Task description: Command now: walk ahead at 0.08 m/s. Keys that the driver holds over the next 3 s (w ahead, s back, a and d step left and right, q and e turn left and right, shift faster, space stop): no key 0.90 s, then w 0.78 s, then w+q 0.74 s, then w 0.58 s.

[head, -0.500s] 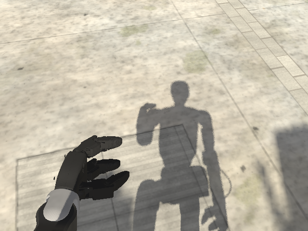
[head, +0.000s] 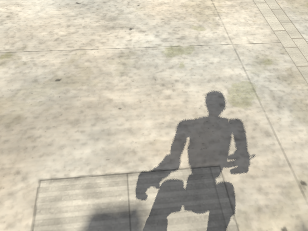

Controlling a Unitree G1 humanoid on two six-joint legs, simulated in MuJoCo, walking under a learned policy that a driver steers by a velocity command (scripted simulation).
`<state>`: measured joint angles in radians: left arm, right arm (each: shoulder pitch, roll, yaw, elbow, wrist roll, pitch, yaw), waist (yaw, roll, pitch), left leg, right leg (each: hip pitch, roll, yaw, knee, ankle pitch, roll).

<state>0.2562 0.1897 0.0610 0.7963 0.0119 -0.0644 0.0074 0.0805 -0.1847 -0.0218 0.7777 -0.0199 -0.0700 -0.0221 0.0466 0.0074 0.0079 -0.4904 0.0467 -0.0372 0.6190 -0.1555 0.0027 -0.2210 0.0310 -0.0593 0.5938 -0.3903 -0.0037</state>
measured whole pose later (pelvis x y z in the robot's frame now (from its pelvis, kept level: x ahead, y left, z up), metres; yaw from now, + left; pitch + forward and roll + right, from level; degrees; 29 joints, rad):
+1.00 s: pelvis +0.04 +0.00 +0.00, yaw +0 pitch -2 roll +0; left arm 0.42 0.11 0.05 0.91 -0.01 -0.02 0.04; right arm 0.18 -0.16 -0.04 0.97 0.03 -0.03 -0.03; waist 0.01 -0.01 0.01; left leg -0.38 0.00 0.00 0.69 -0.33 0.03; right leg -0.11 -0.02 -0.03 0.61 -0.47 0.00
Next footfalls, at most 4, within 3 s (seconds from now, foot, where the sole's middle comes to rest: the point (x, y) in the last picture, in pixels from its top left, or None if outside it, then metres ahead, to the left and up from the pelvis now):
1.60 right None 0.44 -0.14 -0.76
2.18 left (145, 175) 0.74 0.08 -0.76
2.66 right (165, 120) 1.08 -0.01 -0.76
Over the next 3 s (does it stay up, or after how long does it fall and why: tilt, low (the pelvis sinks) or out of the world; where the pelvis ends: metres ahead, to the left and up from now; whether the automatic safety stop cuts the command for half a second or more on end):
stays up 1.05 0.07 0.03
